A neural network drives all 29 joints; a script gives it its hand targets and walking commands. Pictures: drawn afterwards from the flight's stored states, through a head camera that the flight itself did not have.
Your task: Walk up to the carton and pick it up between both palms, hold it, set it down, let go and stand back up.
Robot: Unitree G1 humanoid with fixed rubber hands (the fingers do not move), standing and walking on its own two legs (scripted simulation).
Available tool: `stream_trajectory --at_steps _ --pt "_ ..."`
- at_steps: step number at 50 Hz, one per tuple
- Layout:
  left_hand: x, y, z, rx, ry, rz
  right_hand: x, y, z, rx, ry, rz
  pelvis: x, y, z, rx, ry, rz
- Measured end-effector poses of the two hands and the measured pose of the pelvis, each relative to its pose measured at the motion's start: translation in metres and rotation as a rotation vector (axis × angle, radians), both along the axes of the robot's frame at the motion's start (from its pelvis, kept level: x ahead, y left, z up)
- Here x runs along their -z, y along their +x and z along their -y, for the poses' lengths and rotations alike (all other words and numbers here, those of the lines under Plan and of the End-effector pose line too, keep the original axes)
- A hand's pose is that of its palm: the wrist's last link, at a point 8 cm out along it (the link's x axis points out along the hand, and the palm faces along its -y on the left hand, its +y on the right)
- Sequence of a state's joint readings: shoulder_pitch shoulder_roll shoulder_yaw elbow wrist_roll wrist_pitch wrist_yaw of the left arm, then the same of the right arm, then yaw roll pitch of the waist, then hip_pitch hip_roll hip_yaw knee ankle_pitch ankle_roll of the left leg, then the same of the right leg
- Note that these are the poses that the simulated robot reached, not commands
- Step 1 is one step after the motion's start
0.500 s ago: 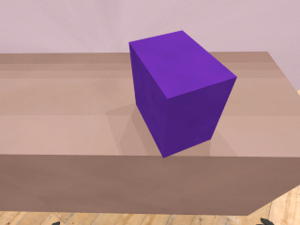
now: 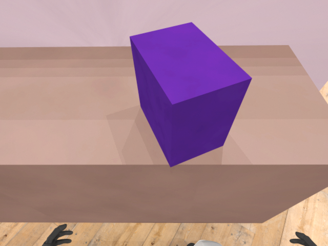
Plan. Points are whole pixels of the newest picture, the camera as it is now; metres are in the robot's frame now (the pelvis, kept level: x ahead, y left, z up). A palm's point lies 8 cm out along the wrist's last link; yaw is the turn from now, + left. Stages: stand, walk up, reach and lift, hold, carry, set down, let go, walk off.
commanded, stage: walk up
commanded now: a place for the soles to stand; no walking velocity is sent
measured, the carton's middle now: (180, 96) +0.46 -0.02 +0.10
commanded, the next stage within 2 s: stand in 0.54 s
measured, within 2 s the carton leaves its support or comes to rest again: neither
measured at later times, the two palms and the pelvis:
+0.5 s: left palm out of the picture +0.08 +0.28 -0.11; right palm out of the picture +0.07 -0.36 -0.11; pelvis -0.01 -0.03 -0.01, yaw -1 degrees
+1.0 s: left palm out of the picture +0.12 +0.27 -0.09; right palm out of the picture +0.10 -0.34 -0.10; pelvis +0.00 -0.03 +0.01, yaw -2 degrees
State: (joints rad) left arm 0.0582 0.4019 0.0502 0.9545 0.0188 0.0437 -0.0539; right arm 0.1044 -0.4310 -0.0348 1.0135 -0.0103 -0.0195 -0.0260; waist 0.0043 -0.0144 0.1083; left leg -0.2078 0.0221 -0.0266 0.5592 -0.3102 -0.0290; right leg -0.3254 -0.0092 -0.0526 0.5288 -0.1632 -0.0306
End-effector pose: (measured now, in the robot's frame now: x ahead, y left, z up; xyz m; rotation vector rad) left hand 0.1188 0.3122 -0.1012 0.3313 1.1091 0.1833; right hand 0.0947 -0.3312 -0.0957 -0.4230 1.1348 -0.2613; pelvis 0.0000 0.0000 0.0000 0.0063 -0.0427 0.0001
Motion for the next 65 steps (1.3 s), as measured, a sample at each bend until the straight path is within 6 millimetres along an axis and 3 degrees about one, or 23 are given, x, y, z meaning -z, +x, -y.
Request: stream_trajectory --at_steps 5,10,14,20,24,29,39,49,54,57,61,65 --pt "0.004 -0.006 0.004 0.002 -0.008 0.003 0.004 -0.017 0.001 0.006 0.0 -0.024 0.003 -0.006 0.001 -0.001 0.0 0.003" --pt "0.008 -0.009 0.003 0.001 -0.019 0.004 0.007 -0.048 -0.003 0.021 0.0 -0.063 0.005 -0.01 -0.001 0.004 0.004 0.001" --pt "0.006 -0.012 0.004 -0.005 -0.005 0.002 0.007 -0.059 0.006 0.04 -0.011 -0.066 0.006 -0.012 0.008 0.009 0.001 -0.001" --pt "0.011 -0.03 0.018 0.007 0.042 -0.024 0.015 -0.041 0.03 0.036 -0.01 -0.003 0.015 -0.014 0.026 0.031 -0.027 0.012" --pt "0.008 -0.042 0.028 -0.005 0.04 -0.023 0.015 -0.027 0.028 0.018 0.015 0.026 0.012 -0.011 0.03 0.025 -0.012 0.017" --pt "0.014 -0.04 0.033 -0.028 0.016 -0.002 0.016 -0.02 0.02 -0.004 0.028 0.028 0.013 -0.009 0.03 0.007 0.005 0.02" --pt "0.006 -0.021 0.05 0.011 -0.017 0.007 0.003 -0.002 0.009 -0.007 0.078 0.072 -0.001 -0.004 0.034 0.022 0.001 0.008" --pt "-0.012 0.0 0.044 0.024 0.008 0.033 0.0 0.003 0.007 0.011 0.096 0.06 -0.011 -0.001 0.03 0.034 -0.002 0.007" --pt "-0.012 -0.002 0.042 0.017 0.014 0.005 0.0 0.0 0.006 0.016 0.099 0.043 -0.013 -0.001 0.03 0.038 -0.001 0.001" --pt "-0.007 0.01 0.04 -0.033 0.041 -0.03 0.004 0.01 0.004 -0.034 0.1 0.095 -0.004 -0.01 0.03 0.018 0.0 0.0" --pt "-0.008 0.04 0.06 -0.011 0.022 0.0 0.007 0.028 -0.004 -0.062 0.136 0.174 0.005 -0.016 0.031 0.016 0.003 0.02" --pt "-0.023 0.059 0.092 0.025 -0.038 0.077 -0.004 0.039 -0.009 -0.058 0.176 0.249 0.002 -0.009 0.031 0.024 -0.005 0.029"
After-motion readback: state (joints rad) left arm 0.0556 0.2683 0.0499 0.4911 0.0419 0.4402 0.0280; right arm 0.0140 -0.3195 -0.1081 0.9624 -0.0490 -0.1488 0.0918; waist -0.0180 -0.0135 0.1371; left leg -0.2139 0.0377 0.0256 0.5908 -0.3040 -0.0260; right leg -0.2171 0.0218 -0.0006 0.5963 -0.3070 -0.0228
